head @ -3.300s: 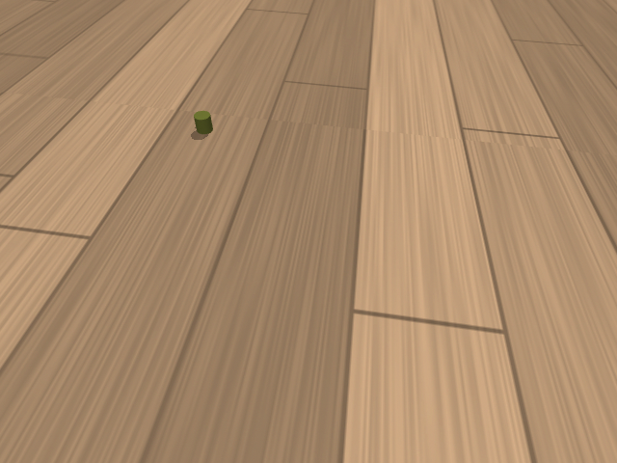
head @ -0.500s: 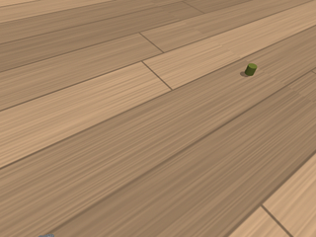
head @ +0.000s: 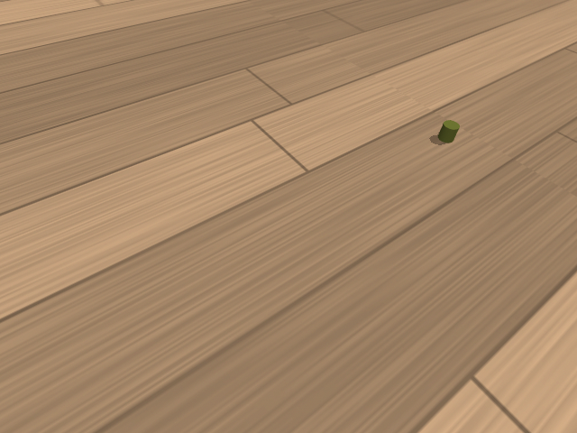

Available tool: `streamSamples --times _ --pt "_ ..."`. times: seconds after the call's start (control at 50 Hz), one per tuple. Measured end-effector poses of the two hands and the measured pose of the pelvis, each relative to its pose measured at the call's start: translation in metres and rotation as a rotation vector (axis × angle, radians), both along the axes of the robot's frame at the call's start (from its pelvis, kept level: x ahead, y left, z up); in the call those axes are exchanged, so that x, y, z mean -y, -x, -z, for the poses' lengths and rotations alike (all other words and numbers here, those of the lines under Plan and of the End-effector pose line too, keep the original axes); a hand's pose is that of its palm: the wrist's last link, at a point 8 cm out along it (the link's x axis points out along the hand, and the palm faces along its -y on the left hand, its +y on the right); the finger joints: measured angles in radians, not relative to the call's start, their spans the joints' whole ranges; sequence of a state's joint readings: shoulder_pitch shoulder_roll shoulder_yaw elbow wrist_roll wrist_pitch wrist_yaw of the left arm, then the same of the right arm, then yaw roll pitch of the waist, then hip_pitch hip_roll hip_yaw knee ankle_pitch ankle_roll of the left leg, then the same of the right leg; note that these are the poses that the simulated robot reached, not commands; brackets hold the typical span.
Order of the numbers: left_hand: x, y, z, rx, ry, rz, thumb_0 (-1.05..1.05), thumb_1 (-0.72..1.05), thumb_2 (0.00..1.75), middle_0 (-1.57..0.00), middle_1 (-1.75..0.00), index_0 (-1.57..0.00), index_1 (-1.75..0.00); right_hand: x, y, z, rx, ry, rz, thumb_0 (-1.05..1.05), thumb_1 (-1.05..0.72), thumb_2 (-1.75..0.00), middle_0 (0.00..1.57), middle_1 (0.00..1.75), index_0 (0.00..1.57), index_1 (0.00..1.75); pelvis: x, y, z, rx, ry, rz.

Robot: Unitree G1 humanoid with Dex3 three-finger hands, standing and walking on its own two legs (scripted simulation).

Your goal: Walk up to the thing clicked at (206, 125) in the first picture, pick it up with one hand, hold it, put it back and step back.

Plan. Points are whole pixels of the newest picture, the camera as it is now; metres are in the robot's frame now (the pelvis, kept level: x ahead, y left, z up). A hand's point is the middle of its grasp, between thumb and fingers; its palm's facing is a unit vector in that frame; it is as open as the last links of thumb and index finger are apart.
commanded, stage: stand
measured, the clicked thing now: (448, 130) +1.80 -0.90 -0.73
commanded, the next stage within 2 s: none
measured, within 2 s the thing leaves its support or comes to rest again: neither
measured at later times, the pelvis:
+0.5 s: pelvis +0.00 -0.01 +0.00, yaw -1 degrees
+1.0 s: pelvis +0.01 -0.01 +0.00, yaw -1 degrees
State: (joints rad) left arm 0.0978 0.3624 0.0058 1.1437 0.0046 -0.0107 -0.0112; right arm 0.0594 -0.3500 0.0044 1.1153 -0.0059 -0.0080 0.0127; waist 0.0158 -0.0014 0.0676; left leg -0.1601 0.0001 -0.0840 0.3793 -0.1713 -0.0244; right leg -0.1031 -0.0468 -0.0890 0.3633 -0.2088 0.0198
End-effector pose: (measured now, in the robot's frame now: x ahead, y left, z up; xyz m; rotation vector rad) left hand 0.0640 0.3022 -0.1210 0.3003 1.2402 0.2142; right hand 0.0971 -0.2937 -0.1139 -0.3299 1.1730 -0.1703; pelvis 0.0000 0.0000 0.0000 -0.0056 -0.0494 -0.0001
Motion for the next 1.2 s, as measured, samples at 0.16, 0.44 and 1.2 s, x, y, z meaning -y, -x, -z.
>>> streamSamples --times 0.16,0.44,1.2 --pt "0.005 -0.001 0.0 -0.013 0.003 0.009 0.0 0.9 0.9 -0.2 -0.3 -0.2 -0.3 0.003 0.014 0.002 -0.036 -0.003 0.026 0.0 -0.9 -0.9 0.21 0.3 0.21 0.3 0.002 -0.001 -0.002 -0.003 -0.003 0.01" --pt "0.008 -0.011 -0.004 -0.001 -0.006 0.027 0.0 0.9 0.9 -0.2 -0.3 -0.2 -0.3 0.008 0.029 0.005 -0.07 -0.007 0.049 0.0 -0.9 -0.9 0.2 0.3 0.21 0.3 0.006 -0.003 -0.002 -0.009 -0.005 0.016" --pt "0.015 -0.019 -0.005 -0.004 -0.008 0.038 0.0 0.9 0.9 -0.2 -0.3 -0.2 -0.3 0.016 0.025 0.005 -0.07 -0.001 0.046 0.0 -0.9 -0.9 0.2 0.3 0.21 0.3 0.012 -0.011 -0.002 -0.013 -0.006 0.026"
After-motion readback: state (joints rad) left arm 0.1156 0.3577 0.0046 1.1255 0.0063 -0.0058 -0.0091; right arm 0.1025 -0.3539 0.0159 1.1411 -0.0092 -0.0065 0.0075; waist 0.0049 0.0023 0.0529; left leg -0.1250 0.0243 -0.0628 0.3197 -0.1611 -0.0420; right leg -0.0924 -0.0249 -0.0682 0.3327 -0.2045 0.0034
